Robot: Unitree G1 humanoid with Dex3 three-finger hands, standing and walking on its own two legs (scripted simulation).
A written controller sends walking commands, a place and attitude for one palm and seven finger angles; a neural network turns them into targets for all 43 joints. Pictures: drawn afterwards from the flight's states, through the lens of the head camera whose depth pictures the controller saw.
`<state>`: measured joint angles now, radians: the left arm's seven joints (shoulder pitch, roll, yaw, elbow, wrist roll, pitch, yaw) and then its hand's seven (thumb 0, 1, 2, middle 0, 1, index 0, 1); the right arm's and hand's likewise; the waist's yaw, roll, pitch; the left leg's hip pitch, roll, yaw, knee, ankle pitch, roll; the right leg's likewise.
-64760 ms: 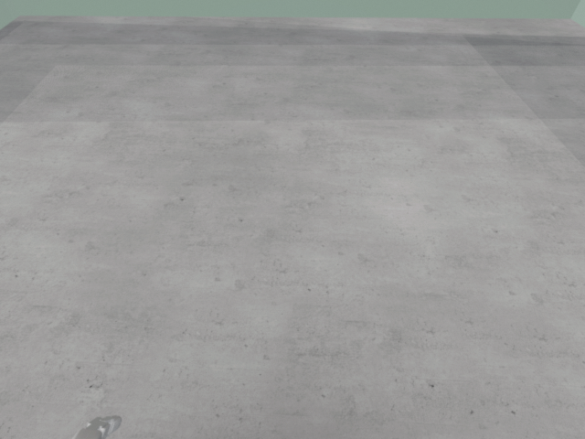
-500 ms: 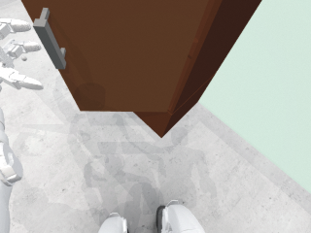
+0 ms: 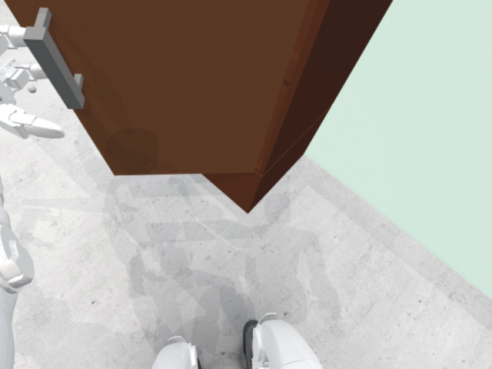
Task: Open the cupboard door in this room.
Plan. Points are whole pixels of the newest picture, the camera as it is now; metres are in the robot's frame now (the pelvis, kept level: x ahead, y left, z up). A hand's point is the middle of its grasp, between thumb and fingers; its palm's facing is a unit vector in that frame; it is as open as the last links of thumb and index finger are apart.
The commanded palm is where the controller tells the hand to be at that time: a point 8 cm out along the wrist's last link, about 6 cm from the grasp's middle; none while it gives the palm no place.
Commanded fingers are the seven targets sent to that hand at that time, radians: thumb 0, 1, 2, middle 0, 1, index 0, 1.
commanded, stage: slide the fingers in behind the handle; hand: left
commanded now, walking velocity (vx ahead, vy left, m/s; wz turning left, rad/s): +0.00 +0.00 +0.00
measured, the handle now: (61, 62) +0.56 +0.23 +0.09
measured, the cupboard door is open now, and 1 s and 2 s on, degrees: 46 46 46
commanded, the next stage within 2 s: close the thumb around the handle in 1.28 s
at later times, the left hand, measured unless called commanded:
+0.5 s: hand (47, 93) +0.50 +0.23 +0.09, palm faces -0.06 -1.00 -0.01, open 13.9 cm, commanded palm +0.49 +0.27 +0.09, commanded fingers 0.00 -0.50 0.30 -0.30 -1.20 -0.30 -1.20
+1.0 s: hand (70, 93) +0.50 +0.20 +0.09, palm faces -0.03 -1.00 -0.02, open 14.0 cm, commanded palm +0.48 +0.25 +0.09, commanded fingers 0.00 -0.50 0.30 -0.30 -1.20 -0.30 -1.20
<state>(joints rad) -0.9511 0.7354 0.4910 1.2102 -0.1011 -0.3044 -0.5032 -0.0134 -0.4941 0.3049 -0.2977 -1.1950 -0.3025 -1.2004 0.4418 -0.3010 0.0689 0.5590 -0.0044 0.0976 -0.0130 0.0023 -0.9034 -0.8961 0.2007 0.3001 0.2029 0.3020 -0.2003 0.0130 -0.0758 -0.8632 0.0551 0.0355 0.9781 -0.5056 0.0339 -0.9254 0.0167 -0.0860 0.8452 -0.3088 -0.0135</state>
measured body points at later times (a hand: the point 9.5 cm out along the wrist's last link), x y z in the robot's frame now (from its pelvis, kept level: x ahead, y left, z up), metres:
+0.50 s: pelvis +0.01 +0.01 +0.00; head +0.14 +0.03 +0.43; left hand +0.50 +0.29 +0.10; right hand +0.02 -0.26 -0.10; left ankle -0.03 +0.09 -0.68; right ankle +0.04 -0.12 -0.68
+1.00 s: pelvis +0.00 +0.00 +0.00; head +0.13 +0.02 +0.44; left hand +0.50 +0.26 +0.10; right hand +0.01 -0.26 -0.10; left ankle -0.03 +0.09 -0.68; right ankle +0.04 -0.12 -0.68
